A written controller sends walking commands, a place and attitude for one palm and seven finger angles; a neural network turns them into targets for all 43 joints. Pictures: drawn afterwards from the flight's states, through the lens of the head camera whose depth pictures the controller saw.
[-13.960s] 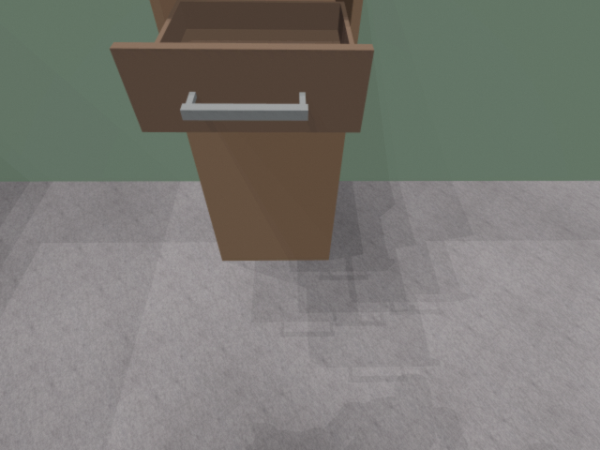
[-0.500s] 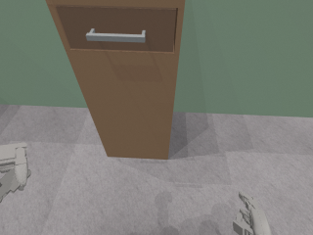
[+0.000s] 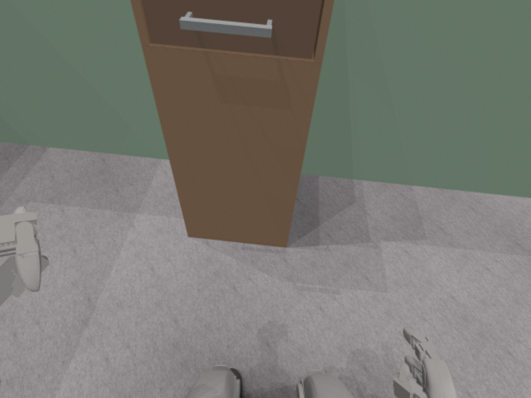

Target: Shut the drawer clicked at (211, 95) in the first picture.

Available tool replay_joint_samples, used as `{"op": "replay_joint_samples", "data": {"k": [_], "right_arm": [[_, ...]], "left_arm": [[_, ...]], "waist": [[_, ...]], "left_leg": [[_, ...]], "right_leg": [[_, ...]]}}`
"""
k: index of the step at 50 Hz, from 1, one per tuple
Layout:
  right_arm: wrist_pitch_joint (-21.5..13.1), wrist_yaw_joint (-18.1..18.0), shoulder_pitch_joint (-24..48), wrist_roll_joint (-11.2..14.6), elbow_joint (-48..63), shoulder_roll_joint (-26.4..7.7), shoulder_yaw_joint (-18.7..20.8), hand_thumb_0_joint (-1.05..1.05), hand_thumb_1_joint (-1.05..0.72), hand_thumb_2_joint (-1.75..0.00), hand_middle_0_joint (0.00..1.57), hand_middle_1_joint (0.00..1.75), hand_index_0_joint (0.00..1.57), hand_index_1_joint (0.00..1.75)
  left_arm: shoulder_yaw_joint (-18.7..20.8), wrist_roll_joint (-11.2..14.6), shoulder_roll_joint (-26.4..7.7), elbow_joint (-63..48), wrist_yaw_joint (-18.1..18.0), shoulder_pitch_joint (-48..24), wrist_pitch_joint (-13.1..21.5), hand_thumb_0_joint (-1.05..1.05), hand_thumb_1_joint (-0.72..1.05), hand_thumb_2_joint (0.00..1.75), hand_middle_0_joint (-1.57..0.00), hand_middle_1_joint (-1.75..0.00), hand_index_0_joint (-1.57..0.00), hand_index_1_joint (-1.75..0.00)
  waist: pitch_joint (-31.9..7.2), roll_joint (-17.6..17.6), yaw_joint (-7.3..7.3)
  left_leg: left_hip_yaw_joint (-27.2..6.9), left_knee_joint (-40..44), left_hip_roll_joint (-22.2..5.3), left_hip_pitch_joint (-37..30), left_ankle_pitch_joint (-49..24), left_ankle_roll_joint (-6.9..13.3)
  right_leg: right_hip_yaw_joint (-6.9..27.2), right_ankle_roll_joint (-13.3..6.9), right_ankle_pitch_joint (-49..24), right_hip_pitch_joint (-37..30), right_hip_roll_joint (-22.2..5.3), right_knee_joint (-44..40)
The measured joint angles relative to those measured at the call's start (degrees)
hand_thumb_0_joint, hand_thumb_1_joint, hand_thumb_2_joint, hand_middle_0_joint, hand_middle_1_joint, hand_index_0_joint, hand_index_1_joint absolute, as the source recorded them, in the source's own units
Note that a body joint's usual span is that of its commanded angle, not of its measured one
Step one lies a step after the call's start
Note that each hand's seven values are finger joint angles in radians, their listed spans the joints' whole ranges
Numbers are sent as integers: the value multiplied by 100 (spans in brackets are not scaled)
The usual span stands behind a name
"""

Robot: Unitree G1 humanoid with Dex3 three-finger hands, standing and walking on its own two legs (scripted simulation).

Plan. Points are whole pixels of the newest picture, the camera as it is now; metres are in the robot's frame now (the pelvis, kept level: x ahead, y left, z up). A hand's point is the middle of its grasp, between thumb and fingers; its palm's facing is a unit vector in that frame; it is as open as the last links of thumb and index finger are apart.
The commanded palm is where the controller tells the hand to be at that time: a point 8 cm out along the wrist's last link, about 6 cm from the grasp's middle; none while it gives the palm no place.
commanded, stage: step back with the hand held close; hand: left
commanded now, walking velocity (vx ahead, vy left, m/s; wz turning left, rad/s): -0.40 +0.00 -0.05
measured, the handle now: (227, 23) +0.80 +0.12 +0.18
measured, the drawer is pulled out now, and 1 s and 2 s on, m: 0.00 0.00 0.00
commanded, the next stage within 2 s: stop stepping back and stand still in 0.02 s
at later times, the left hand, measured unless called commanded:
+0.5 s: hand out of the picture +0.09 +0.26 +0.20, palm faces +0.38 -0.84 -0.40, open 3.3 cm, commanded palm +0.03 +0.30 +0.20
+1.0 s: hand (15, 395) +0.11 +0.26 +0.10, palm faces +0.20 -0.87 -0.45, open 3.2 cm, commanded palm none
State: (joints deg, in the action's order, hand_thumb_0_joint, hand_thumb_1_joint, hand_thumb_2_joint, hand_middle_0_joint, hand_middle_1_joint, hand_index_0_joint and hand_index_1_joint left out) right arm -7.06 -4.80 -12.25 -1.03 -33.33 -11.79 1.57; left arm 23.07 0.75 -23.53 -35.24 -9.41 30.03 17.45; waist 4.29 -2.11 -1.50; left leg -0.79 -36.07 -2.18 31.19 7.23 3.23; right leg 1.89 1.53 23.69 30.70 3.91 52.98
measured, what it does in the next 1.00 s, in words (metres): walks backwards: right foot, then left foot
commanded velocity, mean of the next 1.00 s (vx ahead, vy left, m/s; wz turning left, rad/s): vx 0.08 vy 0.00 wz -0.01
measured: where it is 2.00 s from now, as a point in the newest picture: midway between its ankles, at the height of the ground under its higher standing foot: outside the picture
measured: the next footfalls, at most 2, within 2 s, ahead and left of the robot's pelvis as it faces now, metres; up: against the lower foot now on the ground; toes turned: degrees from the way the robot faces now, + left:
right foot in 0.14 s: -0.03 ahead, -0.14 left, +0.00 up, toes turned +2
left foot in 0.34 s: -0.02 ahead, +0.14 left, +0.00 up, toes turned -1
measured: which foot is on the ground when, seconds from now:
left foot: down 0.00-0.14, up 0.16-0.32, down 0.34-1.00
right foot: up 0.00-0.12, down 0.14-0.36, up 0.38-0.64, down 0.66-1.00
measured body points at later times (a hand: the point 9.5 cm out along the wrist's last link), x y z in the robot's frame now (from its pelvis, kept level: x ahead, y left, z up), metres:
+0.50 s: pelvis -0.11 +0.02 +0.03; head -0.11 +0.05 +0.48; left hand +0.06 +0.31 +0.22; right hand +0.05 -0.20 -0.03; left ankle -0.07 +0.12 -0.71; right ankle -0.11 -0.10 -0.67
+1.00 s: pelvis -0.12 +0.03 +0.01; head -0.13 +0.02 +0.46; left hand +0.10 +0.30 +0.13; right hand +0.01 -0.24 -0.09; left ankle -0.05 +0.14 -0.71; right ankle -0.16 -0.07 -0.71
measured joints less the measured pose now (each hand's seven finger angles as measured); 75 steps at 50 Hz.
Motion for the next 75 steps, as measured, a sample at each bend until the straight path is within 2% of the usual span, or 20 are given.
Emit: {"op": "replay_joint_samples", "data": {"k": [3, 6, 8, 11, 13, 17, 22, 27, 31, 33, 35, 38, 43, 46, 48, 50, 56, 62, 68, 75], "right_arm": [[-121, 131, -67, 30, -130, 194, 48, 2, -90, -90, 20, 30, 20, 30], [-117, 214, -96, 69, -190, 284, 8, 2, -90, -90, 20, 30, 20, 30], [-115, 251, 15, 77, -210, 303, -40, 2, -90, -90, 20, 30, 20, 30], [16, 250, 97, 15, -478, 161, -99, 2, -90, -90, 20, 30, 20, 30], [71, 193, -8, 35, -524, 169, -184, 2, -90, -90, 20, 30, 20, 30], [-90, 55, -246, 19, -260, 56, -274, 2, -90, -90, 20, 30, 20, 30], [-222, 71, 0, 16, -186, 170, -228, 2, -90, -90, 20, 30, 20, 30], [-201, 211, -133, 22, -113, 305, -311, 2, -90, -90, 20, 30, 20, 30], [32, 145, -287, -5, -94, 306, -344, 2, -90, -90, 20, 30, 20, 30], [151, 114, -309, -4, -52, 275, -334, 1, -90, -90, 20, 30, 20, 30], [246, 105, -206, 10, -181, 144, -272, 1, -90, -90, 20, 30, 20, 30], [291, 128, -245, 54, -448, 24, -191, 2, -90, -90, 20, 30, 20, 30], [166, 31, -411, 48, -432, -150, -143, 2, -90, -90, 20, 30, 20, 30], [123, -15, -305, 77, -457, -113, -96, 2, -90, -90, 20, 30, 20, 30], [40, 225, -207, 59, -625, -229, -30, 2, -90, -90, 20, 30, 20, 30], [226, 365, -25, 23, -852, -355, -27, 2, -90, -90, 20, 30, 19, 30], [705, 489, 173, -84, -1392, -170, -117, 1, -90, -90, 20, 30, 20, 30], [835, 445, -106, -91, -2056, 221, -230, 1, -91, -90, 20, 30, 20, 30], [896, 346, -304, -36, -2657, 171, -126, 1, -93, -90, 20, 30, 20, 30], [865, 318, -359, 3, -3013, 186, -101, 1, -91, -90, 19, 30, 19, 30]], "left_arm": [[156, 131, -251, -108, -25, 30, 46, 2, 88, 89, -141, -159, -141, -160], [199, 269, -247, -74, -48, 223, 10, 2, 88, 89, -141, -159, -141, -160], [249, 266, -211, -73, -22, 307, 10, 1, 88, 89, -141, -159, -141, -160], [-73, 145, 132, 24, 101, 295, -113, 1, 88, 89, -141, -159, -141, -160], [-195, 99, 273, 81, 129, 324, -247, 1, 88, 89, -142, -159, -141, -160], [-257, 2, 385, 199, 35, 290, -349, 1, 88, 89, -142, -159, -141, -160], [-150, 32, 210, 343, 1, 58, -454, 2, 88, 89, -142, -159, -141, -160], [-166, 29, 78, 4, -20, 574, -473, 2, 89, 89, -141, -159, -141, -160], [-186, 59, -16, 37, -23, 842, -583, 2, 89, 89, -141, -159, -141, -160], [-107, 66, -114, 74, -14, 832, -652, 2, 89, 89, -141, -159, -141, -160], [-160, 97, -30, 194, 30, 651, -683, 2, 88, 89, -141, -159, -141, -160], [-271, 117, 176, 379, 47, 496, -655, 2, 88, 89, -141, -159, -141, -160], [-347, 100, 357, 237, -3, 480, -543, 2, 88, 89, -141, -159, -141, -160], [-310, 84, 281, 321, 24, 391, -435, 2, 88, 89, -141, -159, -141, -160], [-573, -98, 224, 1185, 309, -76, -557, 1, 89, 89, -141, -159, -141, -160], [-1008, -175, 320, 2623, 563, -713, -1075, 0, 89, 89, -140, -158, -140, -158], [-2007, -258, 1031, 6734, 833, -1530, -2013, 1, 90, 89, -127, -146, -126, -146], [-2131, -192, 1183, 8718, 686, -1399, -2046, 2, 90, 89, -107, -132, -106, -125], [-2181, -128, 1136, 9673, 773, -1007, -1928, 1, 90, 89, -84, -105, -83, -101], [-2269, -120, 1300, 10256, 762, -794, -1880, 1, 90, 89, -57, -72, -56, -71]], "waist": [[-93, -1, -53], [-349, 27, -3], [-420, 238, 221], [-376, 211, 423], [-481, 375, 484], [-705, 435, 360], [-358, 627, 167], [-513, 440, 9], [-668, 287, -1], [-701, 349, 35], [-578, 207, 149], [-572, 192, 207], [-565, 236, 125], [-487, 329, 89], [-587, 188, 99], [-675, 57, 123], [-477, 14, -38], [-116, 351, 67], [27, 223, 225], [47, 74, 219]], "left_leg": [[115, 362, -214, 8, -724, -56], [335, 567, -291, 191, -776, -152], [487, 3, -181, 568, 160, -406], [153, -1940, 137, 717, 1055, -507], [224, -2157, 238, 316, 1156, -459], [213, 3, 120, -1245, 1093, -226], [392, 594, 279, -1514, 622, -122], [422, 1140, 65, -1623, 242, -122], [454, 1176, -20, -1506, 244, -168], [525, 731, 58, -1204, 563, -188], [393, -189, 31, -847, 1056, -226], [271, -1017, 98, -647, 1364, -274], [329, 381, 0, -1307, 662, -182], [405, 340, 70, -1351, 515, -262], [382, 269, 108, -1155, 548, -249], [378, 147, 193, -948, 560, -209], [248, -77, 194, -941, 661, -224], [171, 322, 169, -1209, 485, -219], [198, 855, 210, -1422, 205, -167], [296, 1156, 286, -1625, 71, -104]], "right_leg": [[-156, -68, 434, -318, 152, 912], [-401, -253, 910, -1218, 40, -254], [-221, -430, 586, -1459, -175, -1265], [-111, -192, -111, -1386, -282, -1313], [-7, -75, -362, -1457, -408, -1633], [-10, 58, -655, -1357, -483, -1961], [52, -19, -72, -990, -519, -900], [-479, -123, 68, -985, -322, -615], [-859, -268, 273, -1700, -222, -1877], [-703, -444, 46, -2049, -234, -2627], [-659, -549, -826, -1936, -170, -2554], [-592, -516, -617, -1998, -179, -2383], [-563, -405, -303, -2064, -214, -2063], [-492, -349, -207, -2076, -310, -1927], [-545, -250, -251, -1832, -364, -1737], [-547, -243, -124, -1669, -445, -1629], [-677, -319, -66, -1794, -431, -1595], [-747, -290, -323, -2144, -367, -2154], [-727, -242, -662, -2375, -382, -2762], [-642, -178, -755, -2487, -464, -2923]]}}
